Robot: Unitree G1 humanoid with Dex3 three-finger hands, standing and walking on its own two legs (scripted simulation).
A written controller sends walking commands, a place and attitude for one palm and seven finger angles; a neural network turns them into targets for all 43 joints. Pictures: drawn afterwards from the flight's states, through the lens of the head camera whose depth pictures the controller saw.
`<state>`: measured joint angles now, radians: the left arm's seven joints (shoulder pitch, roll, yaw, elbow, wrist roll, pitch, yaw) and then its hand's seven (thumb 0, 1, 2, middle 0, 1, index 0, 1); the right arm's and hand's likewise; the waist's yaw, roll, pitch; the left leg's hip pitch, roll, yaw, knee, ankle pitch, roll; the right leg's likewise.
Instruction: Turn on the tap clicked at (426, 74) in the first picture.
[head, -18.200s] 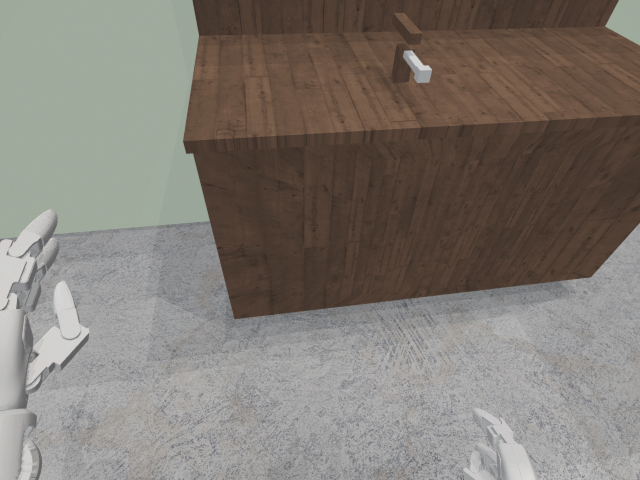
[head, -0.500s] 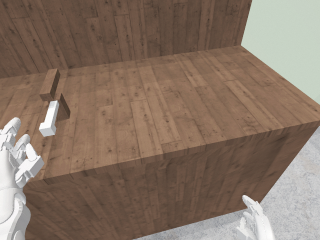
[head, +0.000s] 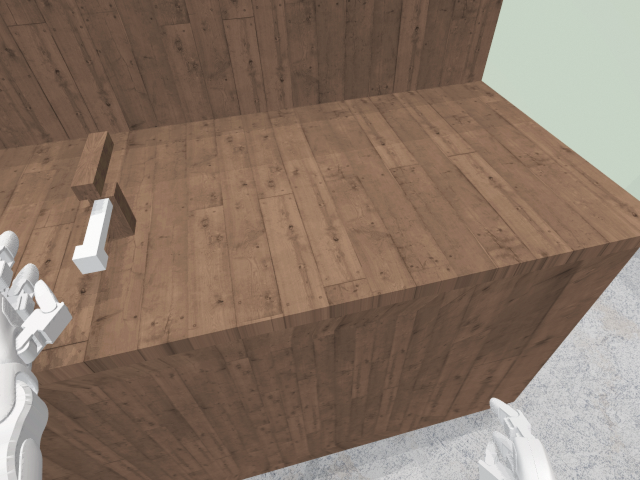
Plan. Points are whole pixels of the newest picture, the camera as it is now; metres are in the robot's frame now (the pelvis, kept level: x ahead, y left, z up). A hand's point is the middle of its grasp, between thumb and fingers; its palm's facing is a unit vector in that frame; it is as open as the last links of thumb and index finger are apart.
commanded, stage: reach beside the lever's end, fingers flat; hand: left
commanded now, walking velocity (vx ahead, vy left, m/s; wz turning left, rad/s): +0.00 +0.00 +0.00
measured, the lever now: (90, 258) +0.33 +0.34 +0.12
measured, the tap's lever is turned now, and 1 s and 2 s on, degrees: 0 0 4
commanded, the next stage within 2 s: push the lever round in 0.90 s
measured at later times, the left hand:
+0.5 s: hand (57, 283) +0.29 +0.36 +0.11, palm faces +0.58 -0.81 -0.12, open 7.8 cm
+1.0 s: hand (48, 292) +0.28 +0.37 +0.11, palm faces +0.57 -0.81 -0.11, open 7.8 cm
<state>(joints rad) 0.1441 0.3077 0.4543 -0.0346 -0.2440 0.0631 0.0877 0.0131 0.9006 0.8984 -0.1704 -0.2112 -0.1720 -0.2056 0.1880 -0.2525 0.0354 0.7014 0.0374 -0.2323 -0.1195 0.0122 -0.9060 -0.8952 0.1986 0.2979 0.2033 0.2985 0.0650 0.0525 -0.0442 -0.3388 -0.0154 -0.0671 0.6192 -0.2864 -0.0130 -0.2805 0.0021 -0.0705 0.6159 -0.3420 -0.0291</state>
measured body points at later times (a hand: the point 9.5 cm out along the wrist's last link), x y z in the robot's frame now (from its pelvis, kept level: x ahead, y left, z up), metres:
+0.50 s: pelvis +0.00 +0.00 +0.00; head +0.01 -0.01 +0.45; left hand +0.25 +0.40 +0.12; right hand +0.15 -0.25 -0.10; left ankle +0.03 +0.13 -0.73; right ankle -0.01 -0.10 -0.73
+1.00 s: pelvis +0.00 +0.02 +0.00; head +0.02 +0.01 +0.45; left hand +0.24 +0.41 +0.11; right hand +0.16 -0.23 -0.10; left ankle +0.03 +0.13 -0.73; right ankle -0.01 -0.10 -0.73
